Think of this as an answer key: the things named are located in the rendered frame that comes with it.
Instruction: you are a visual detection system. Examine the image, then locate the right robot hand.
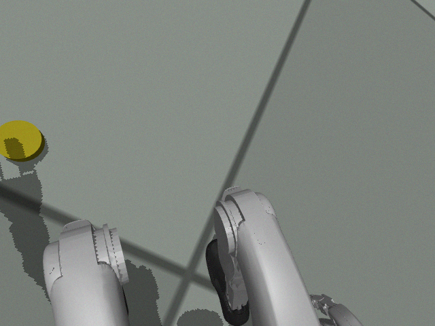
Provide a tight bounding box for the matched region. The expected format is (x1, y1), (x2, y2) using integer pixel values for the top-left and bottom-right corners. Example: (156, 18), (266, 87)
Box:
(310, 294), (363, 326)

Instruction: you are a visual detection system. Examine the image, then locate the right robot foot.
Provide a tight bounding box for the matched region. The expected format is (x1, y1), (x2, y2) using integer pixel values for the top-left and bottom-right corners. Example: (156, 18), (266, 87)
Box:
(205, 239), (249, 326)

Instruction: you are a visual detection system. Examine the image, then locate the tin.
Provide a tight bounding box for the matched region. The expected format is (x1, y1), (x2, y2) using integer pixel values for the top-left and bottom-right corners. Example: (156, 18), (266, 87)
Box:
(0, 120), (45, 162)

